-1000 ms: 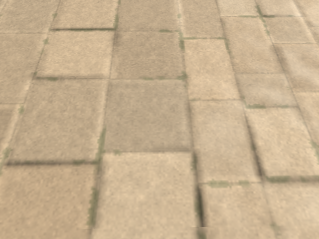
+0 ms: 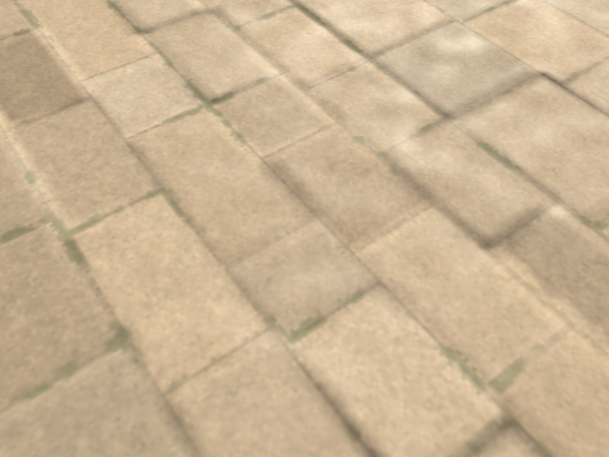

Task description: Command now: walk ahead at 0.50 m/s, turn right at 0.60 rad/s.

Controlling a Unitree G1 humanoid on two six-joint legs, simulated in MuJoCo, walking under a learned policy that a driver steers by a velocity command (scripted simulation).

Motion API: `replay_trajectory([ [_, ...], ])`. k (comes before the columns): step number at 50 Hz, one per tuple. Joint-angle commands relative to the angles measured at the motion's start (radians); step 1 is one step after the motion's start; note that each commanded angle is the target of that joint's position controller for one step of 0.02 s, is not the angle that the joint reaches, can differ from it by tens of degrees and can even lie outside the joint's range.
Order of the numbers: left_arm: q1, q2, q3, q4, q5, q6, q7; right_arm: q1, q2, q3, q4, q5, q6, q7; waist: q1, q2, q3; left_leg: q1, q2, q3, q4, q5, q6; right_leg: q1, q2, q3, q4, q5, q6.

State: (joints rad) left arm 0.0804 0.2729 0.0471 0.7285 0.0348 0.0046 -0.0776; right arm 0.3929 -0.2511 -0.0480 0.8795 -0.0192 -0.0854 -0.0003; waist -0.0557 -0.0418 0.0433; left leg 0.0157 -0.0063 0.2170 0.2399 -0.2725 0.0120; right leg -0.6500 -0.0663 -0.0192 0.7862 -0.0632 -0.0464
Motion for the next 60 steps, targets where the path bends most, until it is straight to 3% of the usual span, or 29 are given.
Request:
replay_trajectory([
  [1,-0.114,0.034,-0.002,-0.101,0.005,-0.013,-0.009,0.0,-0.153,-0.034,-0.045,0.001,-0.006,-0.009,0.005,0.127,0.04,-0.016,0.27,-0.058,-0.058,0.453,0.107,0.048,0.016,-0.065,-0.11,-0.02,-0.028],
  [4,-0.075,0.051,0.007,-0.101,0.017,-0.014,0.004,0.019,-0.188,-0.04,-0.026,-0.002,0.018,-0.019,0.033,0.144,0.003,0.063,0.281,0.0,0.134,0.868,0.086,0.156,0.096,-0.12,-0.175,-0.171,-0.081],
  [5,0.021,0.063,0.016,-0.074,0.023,-0.022,0.012,0.019,-0.199,-0.042,-0.025,0.001,0.027,-0.022,0.072,0.142,-0.052,0.067,0.273,0.013,0.296,0.995,0.078,0.255,0.141,-0.126,-0.213,-0.182,-0.103],
  [6,0.185,0.083,0.031,-0.021,0.034,-0.036,0.027,0.007,-0.201,-0.04,-0.034,0.011,0.034,-0.024,0.145,0.104,-0.148,-0.013,0.245,0.036,0.532,0.91,0.047,0.463,0.169,-0.107,-0.311,-0.08,-0.13],
  [7,0.308,0.171,0.057,0.008,0.04,-0.042,0.046,0.022,-0.161,-0.029,-0.072,0.009,0.03,-0.02,0.179,-0.004,-0.268,-0.253,0.208,0.033,0.833,0.449,0.006,0.739,-0.021,0.119,-0.305,0.04,-0.176],
  [8,0.249,0.298,0.088,-0.033,0.003,-0.03,0.055,0.061,-0.083,-0.015,-0.145,0.023,0.032,-0.009,0.106,-0.237,-0.386,-0.628,0.002,-0.029,1.206,-0.352,-0.059,0.985,-0.34,0.64,-0.347,0.442,-0.354],
  [9,0.312,0.27,0.091,-0.04,-0.032,-0.017,0.067,-0.029,-0.161,-0.029,-0.145,0.002,0.037,-0.013,0.172,-0.019,-0.407,-0.67,0.037,-0.211,1.234,-0.281,-0.058,0.959,-0.31,0.56,-0.34,0.706,-0.368],
  [10,0.257,0.226,0.078,-0.025,-0.035,-0.018,0.077,-0.082,-0.12,-0.017,-0.16,0.021,0.035,-0.013,0.14,-0.013,-0.285,-0.699,0.074,-0.226,1.21,-0.203,-0.053,0.864,-0.28,0.415,-0.335,0.809,-0.355],
  [11,0.207,0.162,0.062,-0.02,-0.041,-0.018,0.08,-0.081,-0.111,-0.011,-0.147,0.015,0.034,-0.017,0.098,0.036,-0.17,-0.67,0.105,-0.229,1.1,-0.16,-0.05,0.715,-0.212,0.331,-0.371,0.753,-0.295],
  [12,0.166,0.132,0.051,-0.021,-0.045,-0.018,0.086,-0.09,-0.115,-0.014,-0.15,-0.004,0.048,-0.017,0.062,0.031,-0.114,-0.638,0.122,-0.24,1.026,-0.145,-0.052,0.622,-0.149,0.29,-0.4,0.662,-0.25],
  [13,0.129,0.11,0.042,-0.03,-0.042,-0.016,0.088,-0.058,-0.119,-0.015,-0.141,-0.02,0.067,-0.014,0.031,0.02,-0.103,-0.581,0.12,-0.237,0.99,-0.133,-0.059,0.546,-0.113,0.259,-0.424,0.645,-0.234],
  [16,0.144,0.131,0.044,-0.02,-0.027,-0.033,0.077,-0.011,-0.098,-0.014,-0.127,-0.014,0.101,-0.009,0.006,0.026,-0.146,-0.516,0.092,-0.216,0.918,-0.077,-0.064,0.486,-0.093,0.209,-0.443,0.723,-0.224],
  [22,0.187,0.063,0.006,0.032,-0.016,-0.042,0.085,-0.096,-0.073,-0.006,-0.117,-0.004,0.115,-0.008,0.039,-0.017,-0.121,-0.484,0.095,-0.227,0.686,0.067,-0.038,0.501,-0.084,0.141,-0.502,0.58,-0.145],
  [25,0.198,0.066,-0.003,0.06,-0.003,-0.044,0.094,-0.135,-0.069,-0.001,-0.108,0.007,0.122,-0.008,0.06,-0.028,-0.092,-0.424,0.073,-0.238,0.567,0.073,-0.021,0.51,-0.104,0.115,-0.512,0.521,-0.125],
  [31,0.219,0.12,0.015,0.085,-0.013,-0.011,0.118,-0.165,-0.086,-0.008,-0.127,0.006,0.115,-0.011,0.086,-0.031,-0.043,-0.436,0.019,-0.202,0.462,-0.149,0.016,0.618,-0.179,0.157,-0.403,0.507,-0.182],
  [34,0.201,0.139,0.028,0.09,-0.021,0.0,0.13,-0.131,-0.062,-0.004,-0.126,0.012,0.104,-0.014,0.056,-0.008,-0.047,-0.345,0.0,-0.186,0.268,-0.053,0.039,0.625,-0.167,0.138,-0.307,0.507,-0.15],
  [35,0.189,0.143,0.033,0.085,-0.023,-0.001,0.134,-0.107,-0.08,-0.008,-0.124,0.009,0.096,-0.016,0.038,0.012,-0.064,-0.258,0.02,-0.232,0.187,0.109,0.057,0.576,-0.134,0.107,-0.244,0.45,-0.111],
  [36,0.178,0.121,0.029,0.057,-0.021,-0.007,0.135,-0.064,-0.164,-0.029,-0.122,-0.002,0.086,-0.02,0.037,0.115,-0.103,-0.148,0.144,-0.416,0.156,0.411,0.109,0.465,-0.043,0.038,-0.085,0.257,-0.056],
  [37,0.162,0.06,0.019,0.027,-0.029,-0.001,0.133,-0.041,-0.26,-0.058,-0.123,0.009,0.088,-0.016,0.033,0.279,-0.078,-0.06,0.361,-0.677,0.166,0.944,0.284,0.224,0.157,-0.067,0.092,-0.36,0.016],
  [38,0.126,0.055,0.012,0.024,-0.011,0.016,0.133,0.036,-0.223,-0.052,-0.098,0.018,0.09,-0.011,-0.006,0.222,-0.11,-0.04,0.406,-0.711,0.139,0.972,0.372,0.16,0.151,0.023,0.262,-0.608,0.031],
  [40,0.103,0.064,0.017,0.027,-0.016,0.023,0.122,-0.07,-0.182,-0.048,-0.115,0.015,0.104,-0.018,0.039,0.104,-0.037,-0.1,0.281,-0.581,0.119,0.765,0.315,0.109,0.105,0.072,0.344,-0.484,0.055],
  [43,0.109,0.091,0.022,0.022,-0.013,0.026,0.107,-0.142,-0.159,-0.045,-0.142,0.02,0.118,-0.018,0.062,0.133,-0.071,-0.079,0.174,-0.498,0.125,0.73,0.235,0.119,0.099,0.056,0.259,-0.381,0.091],
  [51,0.044,0.086,0.006,-0.033,-0.026,0.03,0.108,-0.108,-0.218,-0.073,-0.15,0.004,0.131,-0.009,0.016,0.178,-0.101,-0.131,0.155,-0.605,0.145,0.542,0.213,0.21,0.109,0.059,0.024,-0.349,0.094],
  [54,0.064,0.095,0.004,-0.042,-0.031,0.02,0.111,-0.151,-0.228,-0.079,-0.165,0.001,0.138,-0.001,0.027,0.196,-0.097,-0.178,0.14,-0.667,0.156,0.491,0.188,0.294,0.127,0.065,-0.084,-0.351,0.076],
  [56,0.125,0.094,0.004,-0.033,-0.032,0.007,0.117,-0.202,-0.227,-0.08,-0.177,0.007,0.14,0.003,0.067,0.195,-0.093,-0.227,0.113,-0.696,0.181,0.433,0.145,0.408,0.136,0.066,-0.253,-0.282,0.06],
  [57,0.169,0.097,0.005,-0.022,-0.026,-0.002,0.125,-0.232,-0.216,-0.076,-0.186,0.017,0.14,0.001,0.099,0.176,-0.085,-0.285,0.076,-0.688,0.214,0.328,0.1,0.502,0.122,0.071,-0.413,-0.186,0.051],
  [58,0.182,0.164,0.019,-0.023,-0.011,-0.01,0.136,-0.21,-0.165,-0.062,-0.197,0.02,0.135,0.0,0.082,0.05,-0.087,-0.377,0.004,-0.616,0.322,0.11,0.042,0.581,-0.035,0.22,-0.534,-0.218,0.017],
  [59,0.115,0.268,0.035,-0.057,-0.01,-0.006,0.137,-0.141,-0.093,-0.045,-0.211,0.023,0.13,-0.003,0.031,-0.193,-0.085,-0.532,-0.175,-0.397,0.518,-0.26,-0.007,0.622,-0.295,0.511,-0.593,-0.1,-0.082],
  [60,0.133,0.244,0.036,-0.049,-0.006,0.003,0.127,-0.129,-0.191,-0.068,-0.187,-0.009,0.137,-0.011,0.046,-0.137,-0.091,-0.507,-0.119,-0.341,0.723,-0.34,-0.015,0.512,-0.347,0.515,-0.55,0.003,-0.179],
])
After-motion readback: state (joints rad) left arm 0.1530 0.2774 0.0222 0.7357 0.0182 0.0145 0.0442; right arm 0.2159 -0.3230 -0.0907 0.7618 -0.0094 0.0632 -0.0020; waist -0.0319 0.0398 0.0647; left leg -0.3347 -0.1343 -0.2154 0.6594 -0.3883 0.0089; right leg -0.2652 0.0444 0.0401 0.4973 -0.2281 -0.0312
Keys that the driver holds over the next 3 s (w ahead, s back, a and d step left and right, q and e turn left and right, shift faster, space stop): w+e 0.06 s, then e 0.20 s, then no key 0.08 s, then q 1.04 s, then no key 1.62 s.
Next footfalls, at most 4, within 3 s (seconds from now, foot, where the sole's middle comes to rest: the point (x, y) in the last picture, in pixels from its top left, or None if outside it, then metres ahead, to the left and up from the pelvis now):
0.12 right None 0.22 -0.11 -0.78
0.72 left None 0.27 0.05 -0.78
1.16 right None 0.29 -0.15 -0.78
1.60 left None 0.19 0.04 -0.78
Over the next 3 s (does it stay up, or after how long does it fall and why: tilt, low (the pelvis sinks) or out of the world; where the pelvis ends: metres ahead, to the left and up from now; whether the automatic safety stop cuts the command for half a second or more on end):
stays up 0.20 -0.08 0.00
